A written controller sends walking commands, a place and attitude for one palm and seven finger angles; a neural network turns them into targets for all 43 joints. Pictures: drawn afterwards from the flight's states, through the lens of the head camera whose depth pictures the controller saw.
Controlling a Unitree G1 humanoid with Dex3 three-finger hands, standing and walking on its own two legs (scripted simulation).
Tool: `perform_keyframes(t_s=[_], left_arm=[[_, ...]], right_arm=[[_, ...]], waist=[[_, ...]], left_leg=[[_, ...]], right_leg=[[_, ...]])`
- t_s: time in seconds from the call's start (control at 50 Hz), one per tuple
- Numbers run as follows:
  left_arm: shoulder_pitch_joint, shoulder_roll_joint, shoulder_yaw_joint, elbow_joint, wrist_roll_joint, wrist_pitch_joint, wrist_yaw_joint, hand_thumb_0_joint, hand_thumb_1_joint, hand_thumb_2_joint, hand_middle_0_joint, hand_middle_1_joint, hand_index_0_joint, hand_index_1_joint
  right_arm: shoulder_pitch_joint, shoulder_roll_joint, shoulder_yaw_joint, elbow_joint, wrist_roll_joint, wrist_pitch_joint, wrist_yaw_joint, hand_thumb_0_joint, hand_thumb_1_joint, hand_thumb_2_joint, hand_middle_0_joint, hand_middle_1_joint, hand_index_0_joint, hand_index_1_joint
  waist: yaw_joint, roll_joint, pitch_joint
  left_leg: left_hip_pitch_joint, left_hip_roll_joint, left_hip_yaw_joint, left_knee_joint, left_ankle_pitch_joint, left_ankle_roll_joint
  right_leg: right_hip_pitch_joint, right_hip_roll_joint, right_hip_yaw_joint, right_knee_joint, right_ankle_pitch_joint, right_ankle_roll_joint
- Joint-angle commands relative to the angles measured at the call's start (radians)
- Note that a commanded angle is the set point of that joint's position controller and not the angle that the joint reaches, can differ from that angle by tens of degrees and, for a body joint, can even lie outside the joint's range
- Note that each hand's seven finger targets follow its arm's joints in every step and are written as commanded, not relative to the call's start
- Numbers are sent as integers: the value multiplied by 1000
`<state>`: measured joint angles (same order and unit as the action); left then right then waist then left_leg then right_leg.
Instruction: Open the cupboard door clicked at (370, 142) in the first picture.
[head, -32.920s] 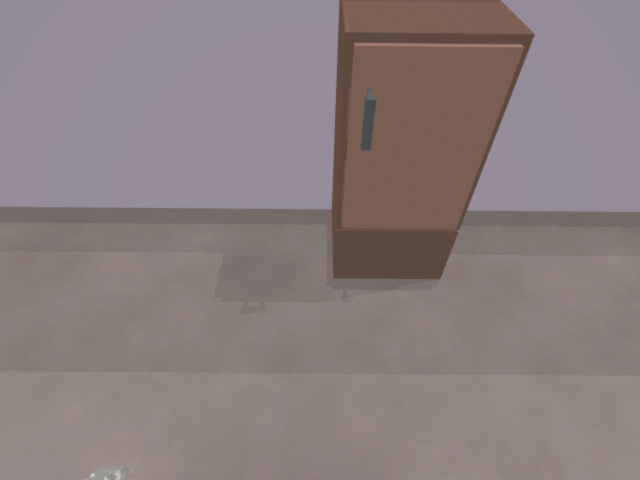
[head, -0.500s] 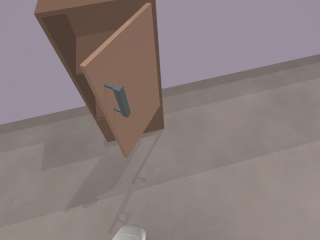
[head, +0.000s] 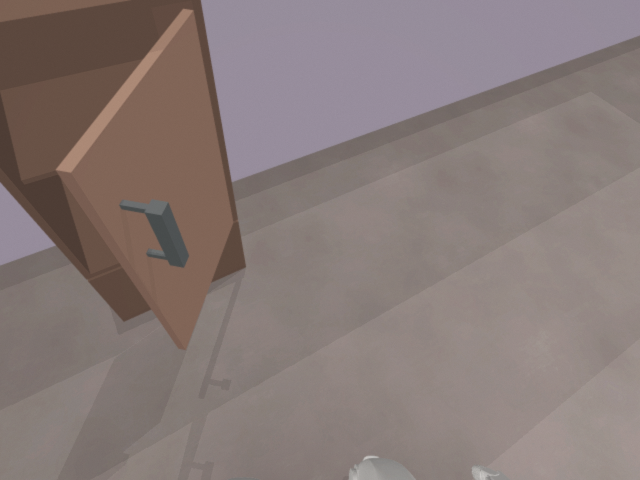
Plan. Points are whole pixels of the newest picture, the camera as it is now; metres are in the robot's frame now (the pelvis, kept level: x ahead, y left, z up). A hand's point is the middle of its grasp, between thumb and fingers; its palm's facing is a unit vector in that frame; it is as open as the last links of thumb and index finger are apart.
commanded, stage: walk to a spot facing it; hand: left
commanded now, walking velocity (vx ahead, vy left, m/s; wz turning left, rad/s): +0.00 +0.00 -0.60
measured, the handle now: (155, 234) +0.43 +0.30 -0.03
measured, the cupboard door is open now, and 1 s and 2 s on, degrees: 50 50 50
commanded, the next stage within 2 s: none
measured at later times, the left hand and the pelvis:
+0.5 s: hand (238, 420) +0.20 +0.14 -0.17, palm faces -0.33 -0.92 -0.19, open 7.4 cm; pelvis +0.04 -0.01 -0.01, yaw -19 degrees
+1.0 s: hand (356, 351) +0.32 -0.04 -0.16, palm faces -0.59 -0.78 -0.21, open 7.4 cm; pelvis +0.13 -0.13 -0.01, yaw -36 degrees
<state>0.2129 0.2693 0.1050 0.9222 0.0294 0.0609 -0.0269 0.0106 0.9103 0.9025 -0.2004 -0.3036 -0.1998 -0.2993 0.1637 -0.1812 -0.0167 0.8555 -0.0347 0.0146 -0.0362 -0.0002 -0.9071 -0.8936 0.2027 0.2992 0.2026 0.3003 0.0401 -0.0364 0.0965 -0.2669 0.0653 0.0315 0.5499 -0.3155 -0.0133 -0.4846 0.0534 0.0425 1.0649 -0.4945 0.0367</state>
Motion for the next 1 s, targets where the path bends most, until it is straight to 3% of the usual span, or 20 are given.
perform_keyframes(t_s=[0.0, 0.08, 0.14, 0.16, 0.18, 0.2, 0.28, 0.36, 0.42, 0.44, 0.46, 0.48, 0.54, 0.6, 0.72, 0.78, 0.8, 0.84, 0.88, 0.98], left_arm=[[-60, 20, -8, -113, -8, -31, -13, 0, 900, 900, -200, -300, -200, -300], [-105, 18, -17, -117, -10, -31, -15, 0, 900, 900, -200, -300, -200, -300], [-25, 49, -9, -92, -11, -38, -12, 0, 900, 900, -200, -300, -200, -300], [58, 115, 2, -69, -6, -50, -4, 0, 900, 900, -200, -300, -200, -300], [140, 250, 33, -47, 1, -59, 16, 0, 900, 900, -200, -300, -200, -300], [170, 265, 26, -33, -19, -55, 30, 0, 900, 900, -200, -300, -200, -300], [-66, 156, 8, -102, -3, -35, 48, 0, 900, 900, -200, -300, -200, -300], [-90, 169, 13, -104, 3, -36, 36, 0, 900, 900, -200, -300, -200, -300], [-132, 141, 11, -118, -8, -29, 22, 0, 900, 900, -200, -300, -200, -300], [-146, 87, -1, -137, -11, -25, 13, 0, 900, 900, -200, -300, -200, -300], [-140, 17, -18, -169, -16, -27, 4, 0, 900, 900, -200, -300, -200, -300], [-231, 40, -10, -205, -6, -39, -9, 0, 900, 900, -200, -300, -200, -300], [-176, 16, -1, -150, 9, -51, -37, 0, 900, 900, -200, -300, -200, -300], [-186, -28, -22, -138, 1, -53, -45, 0, 900, 900, -200, -300, -200, -300], [-265, -41, -32, -141, -1, -58, -47, 0, 900, 900, -200, -300, -200, -300], [-146, -6, -18, -101, 0, -70, -44, 0, 900, 900, -200, -300, -200, -300], [17, 35, -4, -46, 0, -80, -38, 0, 900, 900, -200, -300, -200, -300], [305, 246, 50, 36, -20, -94, -4, 0, 900, 900, -200, -300, -200, -300], [162, 187, 30, 5, -22, -87, 20, 0, 900, 900, -200, -300, -200, -300], [2, 76, -3, -23, -2, -112, 21, 0, 900, 900, -200, -300, -200, -300]], right_arm=[[108, -202, -53, -41, -2, -23, -22, 0, -900, -900, 200, 300, 200, 300], [153, -232, -68, -14, 0, -13, -10, 0, -900, -900, 200, 300, 200, 300], [120, -243, -72, -19, 8, -9, -3, 0, -900, -900, 200, 300, 200, 300], [117, -221, -69, -32, 19, -7, 6, 0, -900, -900, 200, 300, 200, 300], [78, -131, -46, -75, 29, -7, 15, 0, -900, -900, 200, 300, 200, 300], [36, -173, -51, -84, 28, 4, 6, 0, -900, -900, 200, 300, 200, 300], [62, -149, -56, -27, 24, 11, 9, 0, -900, -900, 200, 300, 200, 300], [126, -106, -50, -8, 25, 6, 12, 0, -900, -900, 200, 300, 200, 300], [233, -124, -52, 18, 16, -13, 11, 0, -900, -900, 200, 300, 200, 300], [302, -182, -62, 36, 6, -24, 5, 0, -900, -900, 200, 300, 200, 300], [365, -292, -84, 38, -11, -33, 1, 0, -900, -900, 200, 300, 200, 300], [351, -321, -83, 26, -11, -39, -8, 0, -900, -900, 200, 300, 200, 300], [196, -209, -47, -8, -7, -60, 1, 0, -900, -900, 200, 300, 200, 300], [282, -165, -38, 30, -3, -74, -2, 0, -900, -900, 200, 300, 200, 300], [338, -178, -52, 71, -8, -66, 9, 0, -900, -900, 200, 300, 200, 300], [300, -194, -56, 69, -3, -61, 15, 0, -900, -900, 200, 300, 200, 300], [259, -198, -55, 57, 5, -61, 19, 0, -900, -900, 200, 300, 200, 300], [123, -118, -36, -38, 35, -70, 32, 0, -900, -900, 200, 300, 200, 300], [31, -133, -55, -24, 25, -62, 28, 0, -900, -900, 200, 300, 200, 300], [155, -78, -56, 65, 5, -29, 39, 0, -900, -900, 200, 300, 200, 300]], waist=[[-62, 246, -139], [-84, 269, -117], [-20, 212, -129], [24, 80, -177], [64, -264, -215], [83, -196, -204], [-22, -161, -125], [-50, -104, -129], [-107, -96, -111], [-141, 78, -105], [-164, 398, -104], [-166, 274, -41], [-67, 190, 28], [-91, 204, -47], [-125, 217, -24], [-50, 193, -79], [37, 117, -139], [152, -283, -269], [87, -122, -104], [-62, -77, -70]], left_leg=[[247, 220, -34, -114, 737, 128], [191, 250, 17, -99, 675, 108], [82, 241, 57, 19, 527, 52], [-52, 193, 110, 191, 395, -1], [-333, 22, 181, 492, -258, -64], [-341, 30, 5, 600, -358, -52], [-250, 47, -12, 553, -180, -58], [-108, -6, 36, 271, -133, -58], [127, -31, 60, -2, -27, -46], [238, 75, -84, -175, -172, -4], [281, 371, -478, -353, -434, 103], [164, 500, -601, -444, -499, 194], [103, 313, -233, -375, -156, 108], [248, 261, 3, -281, 264, 89], [194, 293, 131, -264, 265, 86], [146, 279, 190, -82, 380, 59], [36, 230, 248, 122, 440, 26], [-489, 27, 189, 713, -324, -50], [-525, 102, -5, 821, -163, -36], [-262, 86, 23, 506, 13, -55]], right_leg=[[-59, -64, -89, -100, 15, 16], [68, -46, -146, -288, 63, -14], [290, -42, -149, -522, 255, -45], [496, -127, -46, -620, 446, -83], [637, -436, 368, -695, 798, -213], [546, -479, 375, -677, 841, -286], [299, -304, 225, -685, 529, -235], [236, -261, 236, -678, 449, -222], [41, -189, 241, -673, 25, -164], [-107, -95, 167, -540, -119, -110], [-259, 48, -19, -197, -174, -44], [-297, -51, 15, -40, -111, -46], [-256, -116, -29, 114, 131, -25], [-236, -127, -82, 5, 185, -13], [-45, -99, -180, -319, 173, -39], [192, -39, -233, -448, 174, -77], [433, -16, -232, -507, 210, -107], [812, -470, 513, -771, 159, -291], [522, -445, 476, -835, 14, -305], [219, -268, 139, -865, 160, -227]])
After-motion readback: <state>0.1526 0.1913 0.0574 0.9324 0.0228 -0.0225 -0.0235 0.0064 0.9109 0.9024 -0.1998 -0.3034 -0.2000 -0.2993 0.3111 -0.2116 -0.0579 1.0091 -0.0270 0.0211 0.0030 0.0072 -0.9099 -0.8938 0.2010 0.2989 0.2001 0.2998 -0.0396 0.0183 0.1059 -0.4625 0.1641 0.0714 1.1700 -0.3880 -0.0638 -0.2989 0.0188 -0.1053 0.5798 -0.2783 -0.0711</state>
